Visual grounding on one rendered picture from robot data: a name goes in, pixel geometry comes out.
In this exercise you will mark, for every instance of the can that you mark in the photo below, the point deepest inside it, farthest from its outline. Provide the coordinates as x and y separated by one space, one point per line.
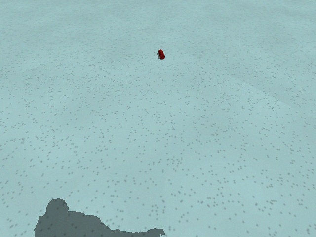
161 54

